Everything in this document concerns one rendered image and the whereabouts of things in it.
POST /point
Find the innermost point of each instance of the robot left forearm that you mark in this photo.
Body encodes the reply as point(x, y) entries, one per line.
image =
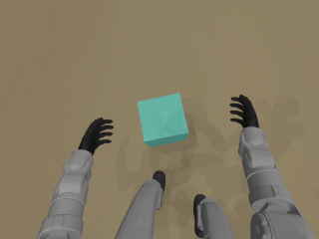
point(65, 216)

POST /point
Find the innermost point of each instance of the robot right hand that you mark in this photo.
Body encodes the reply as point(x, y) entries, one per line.
point(248, 114)

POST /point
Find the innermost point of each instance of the robot right forearm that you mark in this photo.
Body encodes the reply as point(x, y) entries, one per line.
point(266, 188)

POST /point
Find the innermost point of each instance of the robot left hand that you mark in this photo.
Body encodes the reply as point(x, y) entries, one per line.
point(90, 140)

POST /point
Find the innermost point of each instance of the robot left foot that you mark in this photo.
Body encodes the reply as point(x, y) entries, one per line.
point(159, 176)

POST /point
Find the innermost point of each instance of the robot left shin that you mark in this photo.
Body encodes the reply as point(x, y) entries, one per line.
point(150, 180)

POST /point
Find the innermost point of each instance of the right robot upper arm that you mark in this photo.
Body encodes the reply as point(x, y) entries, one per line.
point(278, 225)

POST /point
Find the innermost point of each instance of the carton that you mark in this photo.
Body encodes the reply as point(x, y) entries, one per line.
point(163, 120)

